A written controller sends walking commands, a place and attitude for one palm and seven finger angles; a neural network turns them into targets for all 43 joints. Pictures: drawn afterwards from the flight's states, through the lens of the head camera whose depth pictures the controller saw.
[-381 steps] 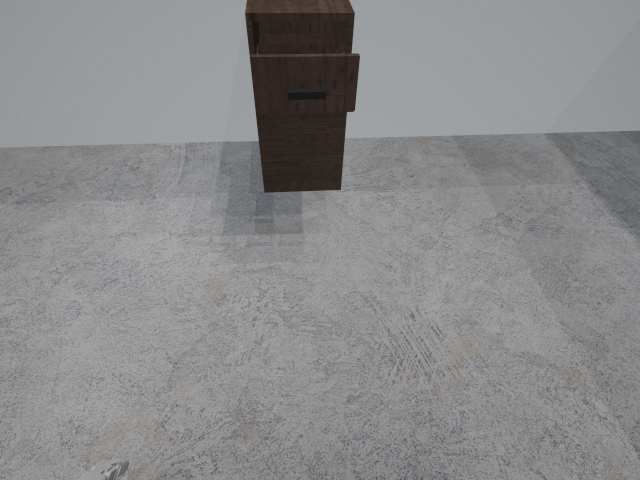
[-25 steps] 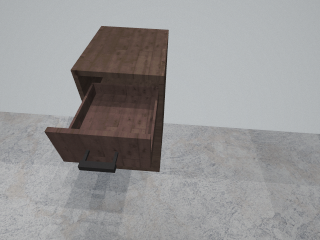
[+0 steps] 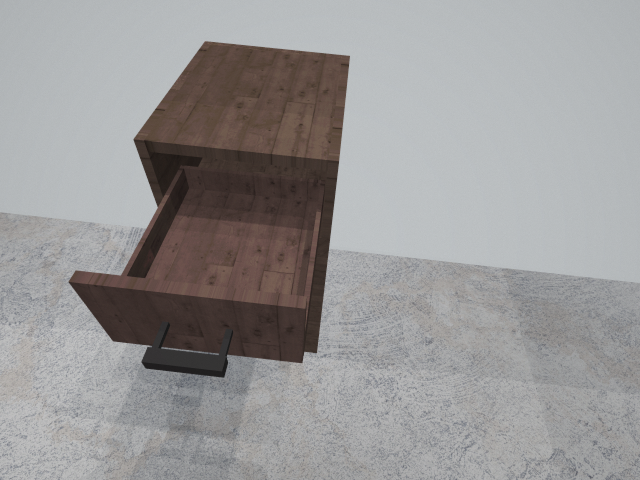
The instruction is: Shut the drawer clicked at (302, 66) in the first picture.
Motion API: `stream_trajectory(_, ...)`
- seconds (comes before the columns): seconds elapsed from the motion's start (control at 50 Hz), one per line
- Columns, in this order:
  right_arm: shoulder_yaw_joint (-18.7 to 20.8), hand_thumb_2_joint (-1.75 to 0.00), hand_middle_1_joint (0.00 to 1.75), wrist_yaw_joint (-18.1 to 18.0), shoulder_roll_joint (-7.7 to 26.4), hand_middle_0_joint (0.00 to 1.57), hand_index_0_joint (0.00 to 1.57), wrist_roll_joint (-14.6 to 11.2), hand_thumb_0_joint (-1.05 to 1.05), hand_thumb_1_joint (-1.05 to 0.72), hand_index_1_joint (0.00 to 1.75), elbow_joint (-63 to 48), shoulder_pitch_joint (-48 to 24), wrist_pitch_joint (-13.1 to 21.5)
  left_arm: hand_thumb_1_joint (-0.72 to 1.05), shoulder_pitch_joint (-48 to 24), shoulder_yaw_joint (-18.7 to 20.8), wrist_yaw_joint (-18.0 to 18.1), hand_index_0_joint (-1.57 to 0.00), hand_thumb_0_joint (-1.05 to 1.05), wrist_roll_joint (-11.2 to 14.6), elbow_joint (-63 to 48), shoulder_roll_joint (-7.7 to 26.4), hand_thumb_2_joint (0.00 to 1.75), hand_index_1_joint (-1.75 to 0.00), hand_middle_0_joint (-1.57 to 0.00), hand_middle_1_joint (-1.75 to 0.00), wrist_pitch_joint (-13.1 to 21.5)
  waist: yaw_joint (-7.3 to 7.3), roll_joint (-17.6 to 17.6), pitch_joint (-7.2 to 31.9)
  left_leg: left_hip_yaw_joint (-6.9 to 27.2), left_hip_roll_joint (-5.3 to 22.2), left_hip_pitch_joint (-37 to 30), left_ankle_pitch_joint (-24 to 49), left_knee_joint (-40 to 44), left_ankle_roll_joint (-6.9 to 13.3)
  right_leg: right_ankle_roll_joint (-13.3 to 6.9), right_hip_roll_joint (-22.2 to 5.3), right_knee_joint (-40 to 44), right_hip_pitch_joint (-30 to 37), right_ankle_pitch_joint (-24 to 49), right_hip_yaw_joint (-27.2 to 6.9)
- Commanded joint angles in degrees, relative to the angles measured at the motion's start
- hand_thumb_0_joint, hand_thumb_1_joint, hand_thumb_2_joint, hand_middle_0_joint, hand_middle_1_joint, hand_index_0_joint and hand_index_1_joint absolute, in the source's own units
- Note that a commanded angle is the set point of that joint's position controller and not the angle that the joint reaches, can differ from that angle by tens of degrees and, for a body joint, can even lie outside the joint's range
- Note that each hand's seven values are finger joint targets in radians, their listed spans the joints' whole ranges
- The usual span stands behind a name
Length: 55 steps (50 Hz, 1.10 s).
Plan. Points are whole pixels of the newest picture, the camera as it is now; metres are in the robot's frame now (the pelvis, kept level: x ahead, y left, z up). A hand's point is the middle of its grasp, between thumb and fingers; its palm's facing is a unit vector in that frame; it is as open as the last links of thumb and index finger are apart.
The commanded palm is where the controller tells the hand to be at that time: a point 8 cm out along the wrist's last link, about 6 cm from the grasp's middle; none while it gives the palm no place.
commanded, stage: come to a stop and stand still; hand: left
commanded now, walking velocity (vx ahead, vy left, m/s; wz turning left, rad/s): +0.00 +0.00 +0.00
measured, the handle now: (190, 347) +0.30 +0.22 -0.08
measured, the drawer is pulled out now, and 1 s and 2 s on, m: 0.30 0.30 0.30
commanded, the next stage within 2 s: look again from close up in 0.92 s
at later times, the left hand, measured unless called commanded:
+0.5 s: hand out of the picture +0.11 +0.17 -0.15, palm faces +0.05 -0.96 -0.28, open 7.4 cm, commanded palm none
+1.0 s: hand out of the picture -0.05 +0.17 -0.16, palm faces +0.08 -0.97 -0.24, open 7.4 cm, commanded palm none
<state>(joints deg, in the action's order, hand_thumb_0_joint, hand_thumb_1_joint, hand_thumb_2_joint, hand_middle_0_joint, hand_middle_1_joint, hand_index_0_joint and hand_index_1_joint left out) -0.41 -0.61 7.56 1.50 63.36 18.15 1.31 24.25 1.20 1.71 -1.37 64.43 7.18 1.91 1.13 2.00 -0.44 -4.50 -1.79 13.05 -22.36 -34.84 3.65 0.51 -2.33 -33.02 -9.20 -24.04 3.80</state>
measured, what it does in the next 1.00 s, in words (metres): steps on the spot: right foot, then left foot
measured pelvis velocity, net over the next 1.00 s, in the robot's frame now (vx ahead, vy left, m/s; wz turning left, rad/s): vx -0.01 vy -0.01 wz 0.02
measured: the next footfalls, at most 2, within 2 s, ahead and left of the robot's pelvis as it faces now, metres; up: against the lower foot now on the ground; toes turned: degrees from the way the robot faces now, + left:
right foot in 0.34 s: +0.13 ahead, -0.12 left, +0.00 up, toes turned -3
left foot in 0.70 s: +0.03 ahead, +0.12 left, +0.00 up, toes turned +5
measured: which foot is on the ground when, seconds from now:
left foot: down 0.00-0.36, up 0.38-0.68, down 0.70-1.00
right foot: down 0.00-0.02, up 0.04-0.32, down 0.34-0.70, up 0.72-0.98, down 1.00-1.00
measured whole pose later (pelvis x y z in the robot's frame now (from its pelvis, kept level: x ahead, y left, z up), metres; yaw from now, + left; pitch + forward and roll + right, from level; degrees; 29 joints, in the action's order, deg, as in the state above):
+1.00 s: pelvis -0.01 -0.01 +0.01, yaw +1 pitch +0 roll +2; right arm -0.1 -1.2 6.1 1.9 61.3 20.5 -0.1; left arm 22.6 1.4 1.8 -1.1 60.2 8.3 -0.3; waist 0.1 -0.4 -0.5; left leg -4.1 -0.4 13.8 -14.9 -28.5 0.0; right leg -1.4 -0.6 -31.7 -11.0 -20.1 2.8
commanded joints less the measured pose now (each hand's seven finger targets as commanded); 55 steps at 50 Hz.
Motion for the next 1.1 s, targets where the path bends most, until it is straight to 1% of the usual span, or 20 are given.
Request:
stream_trajectory(0.0,1.26,-0.90,0.30,-1.76,9.03,0.20,0.20,-0.07,0.00,-0.90,0.30,2.98,17.72,2.76,0.90,-3.41,0.05,0.20,-0.20,0.00,0.10,-4.13,3.91,0.90,-0.30,-0.20,-0.30,0.65,-6.53,-19.29,-1.18,20.30,17.40,-20.89,59.68,11.51,8.31,-2.11,2.87,-22.17,-23.24,-3.73,3.44)
stream_trajectory(0.04,0.05,-0.90,0.30,-2.80,7.21,0.20,0.20,-0.25,0.00,-0.90,0.30,3.15,16.23,2.10,0.90,-7.19,0.44,0.88,-0.20,0.00,0.42,-5.39,5.24,0.90,-0.30,-0.20,-0.30,0.16,-5.16,-12.41,-2.75,18.17,20.67,-20.54,80.71,9.84,11.35,-2.01,-0.86,-29.31,-27.02,-11.57,-2.69)
stream_trajectory(0.14,0.49,-0.90,0.30,-2.80,7.56,0.20,0.20,-0.68,0.00,-0.90,0.30,-1.39,4.34,1.52,0.90,-6.28,0.02,0.57,-0.20,0.00,0.69,-4.92,2.38,0.90,-0.30,-0.20,-0.30,-1.98,-0.46,-8.05,-3.21,8.42,14.37,-9.02,67.92,13.34,6.33,-0.42,-0.90,-14.73,-13.91,2.87,-0.56)
stream_trajectory(0.28,3.13,-0.90,0.30,-2.30,9.52,0.20,0.20,-0.93,0.00,-0.90,0.30,-3.85,2.11,-0.39,0.90,-4.40,1.97,0.75,-0.20,0.00,0.18,-7.18,6.99,0.90,-0.30,-0.20,-0.30,-1.82,1.99,-6.78,0.20,7.79,13.07,-9.33,61.27,4.00,2.01,-2.21,0.33,1.32,-4.75,17.43,-0.06)
stream_trajectory(0.3,3.39,-0.90,0.30,-2.11,8.96,0.20,0.20,-1.11,0.00,-0.90,0.30,-4.34,1.92,-0.62,0.90,-2.17,2.38,0.82,-0.20,0.00,-0.01,-6.78,8.57,0.90,-0.30,-0.20,-0.30,-1.26,2.90,-3.29,2.28,6.41,10.41,-6.99,51.51,-1.11,0.26,-3.04,-2.11,4.89,0.10,32.26,-2.17)
stream_trajectory(0.32,3.59,-0.90,0.30,-1.83,7.15,0.20,0.20,-1.39,0.00,-0.90,0.30,-4.75,4.40,-0.81,0.90,-1.09,2.96,1.21,-0.20,0.00,-0.28,-6.69,11.60,0.90,-0.30,-0.20,-0.30,-0.73,2.11,5.10,5.68,3.87,4.22,0.68,29.62,-10.62,-2.05,-7.64,-10.73,2.52,7.23,56.23,-12.16)
stream_trajectory(0.34,3.54,-0.90,0.30,-1.76,4.99,0.20,0.20,-1.71,0.00,-0.90,0.30,-5.20,5.81,-1.11,0.90,0.09,3.23,1.27,-0.20,0.00,-0.04,-6.82,13.91,0.90,-0.30,-0.20,-0.30,-0.70,2.05,10.93,9.18,2.36,-1.88,6.84,-10.85,-21.92,-3.91,-15.57,-21.81,5.10,11.47,74.37,-20.86)
stream_trajectory(0.38,3.12,-0.90,0.30,-1.92,3.22,0.20,0.20,-1.43,0.00,-0.90,0.30,-5.07,3.25,-2.54,0.90,-5.76,2.71,1.67,-0.20,0.00,0.00,-8.61,12.46,0.90,-0.30,-0.20,-0.30,-0.84,0.55,9.78,4.85,7.73,1.51,7.14,-14.50,-28.43,-4.09,-18.13,-22.00,9.07,1.20,62.37,-19.16)
stream_trajectory(0.48,3.08,-0.90,0.30,-0.07,2.81,0.20,0.20,-0.86,0.00,-0.90,0.30,-5.36,2.10,-3.94,0.90,-10.78,3.15,1.17,-0.20,0.00,-0.70,-11.85,13.02,0.90,-0.30,-0.20,-0.30,-2.08,-1.03,6.81,0.24,3.23,2.09,6.13,-5.12,-23.32,-5.46,-12.14,-14.97,14.60,-10.25,28.11,-12.15)
stream_trajectory(0.56,2.86,-0.90,0.30,0.50,3.15,0.20,0.20,-0.90,0.00,-0.90,0.30,-6.68,1.71,-3.27,0.90,-9.56,3.82,1.04,-0.20,0.00,-1.15,-12.36,14.71,0.90,-0.30,-0.20,-0.30,-2.73,0.22,6.21,1.18,0.99,2.14,3.13,-3.06,-10.65,-5.13,-11.61,-13.94,17.22,-10.92,7.71,-15.32)
stream_trajectory(0.64,2.20,-0.90,0.30,0.20,3.31,0.20,0.20,-0.72,0.00,-0.90,0.30,-4.51,9.23,-2.48,0.90,-10.63,3.14,0.71,-0.20,0.00,-0.35,-12.29,11.75,0.90,-0.30,-0.20,-0.30,-3.86,-3.07,0.24,0.15,-1.57,1.21,-11.54,5.14,12.05,-4.15,-4.92,-6.74,12.98,-19.52,-8.31,-9.96)
stream_trajectory(0.68,2.67,-0.90,0.30,-0.32,7.92,0.20,0.20,0.32,0.00,-0.90,0.30,-6.21,7.35,-1.95,0.90,-9.17,2.00,0.29,-0.20,0.00,0.47,-12.93,5.69,0.90,-0.30,-0.20,-0.30,-4.20,-2.45,-18.04,-4.76,16.08,14.84,-0.04,-9.10,25.18,0.64,-1.44,1.99,-5.39,-20.27,-5.56,-2.10)
stream_trajectory(0.7,2.35,-0.90,0.30,-0.46,8.56,0.20,0.20,0.64,0.00,-0.90,0.30,-8.00,4.02,-1.98,0.90,-8.94,2.03,0.25,-0.20,0.00,0.30,-13.00,5.50,0.90,-0.30,-0.20,-0.30,-3.93,-1.45,-17.62,-8.29,21.14,19.47,10.95,-13.27,29.24,4.99,-1.48,2.62,-15.90,-16.64,-2.43,-1.09)
stream_trajectory(0.76,1.82,-0.90,0.30,-0.47,7.58,0.20,0.20,0.16,0.00,-0.90,0.30,-8.91,-4.87,-0.89,0.90,-3.36,1.93,-0.56,-0.20,0.00,-0.86,-9.38,5.86,0.90,-0.30,-0.20,-0.30,-3.89,2.93,-12.77,-8.13,17.06,16.07,16.64,-10.35,28.49,5.57,-1.83,1.84,-31.02,-13.32,3.57,-3.85)
stream_trajectory(0.9,2.10,-0.90,0.30,-1.33,7.51,0.20,0.20,0.54,0.00,-0.90,0.30,-4.25,5.57,-0.17,0.90,-3.74,0.26,-0.40,-0.20,0.00,0.12,-8.85,2.60,0.90,-0.30,-0.20,-0.30,-1.60,-2.16,-8.41,-4.66,14.80,15.98,-2.74,13.41,18.48,6.44,-1.38,1.07,-3.70,-12.09,-4.44,-0.69)
stream_trajectory(0.96,1.67,-0.90,0.30,-1.20,4.86,0.20,0.20,-0.93,0.00,-0.90,0.30,-2.72,7.01,-0.15,0.90,3.13,-0.16,0.53,-0.20,0.00,0.40,-4.80,3.77,0.90,-0.30,-0.20,-0.30,-0.11,-0.76,0.59,-0.06,8.46,9.81,1.96,17.77,5.76,1.14,-1.55,-2.15,16.52,5.44,17.68,-5.82)
stream_trajectory(0.98,1.03,-0.90,0.30,-1.24,2.67,0.20,0.20,-1.42,0.00,-0.90,0.30,-3.30,6.13,-0.02,0.90,4.37,0.12,0.91,-0.20,0.00,0.23,-3.71,6.66,0.90,-0.30,-0.20,-0.30,0.24,-1.01,9.10,0.55,2.78,5.34,7.69,6.65,2.01,-1.75,-2.94,-9.21,15.62,8.88,31.83,-12.98)
stream_trajectory(1.0,1.41,-0.90,0.30,-0.58,5.60,0.20,0.20,-1.06,0.00,-0.90,0.30,-8.45,-6.60,0.92,0.90,7.56,-0.25,2.82,-0.20,0.00,-0.66,-2.05,7.41,0.90,-0.30,-0.20,-0.30,1.34,2.27,11.64,-6.64,2.94,2.80,8.22,2.18,-5.80,-3.95,-2.41,-8.24,12.20,-1.22,61.81,-15.90)
stream_trajectory(1.02,1.53,-0.90,0.30,0.37,3.90,0.20,0.20,-0.66,0.00,-0.90,0.30,-9.27,-2.16,-0.21,0.90,3.53,-1.07,2.21,-0.20,0.00,0.15,-4.26,8.05,0.90,-0.30,-0.20,-0.30,2.25,-2.06,8.01,-2.16,3.30,3.99,9.48,1.14,-10.57,-2.49,-3.56,-8.82,12.52,1.05,49.71,-10.71)
stream_trajectory(1.08,1.28,-0.90,0.30,0.69,3.38,0.20,0.20,-0.64,0.00,-0.90,0.30,-7.99,-0.93,-0.79,0.90,2.07,-0.10,2.12,-0.20,0.00,-0.10,-5.48,7.59,0.90,-0.30,-0.20,-0.30,3.14,-2.02,3.94,3.85,3.03,4.20,12.14,-1.66,-16.52,-2.15,-9.12,-11.62,12.24,6.82,48.25,-15.36)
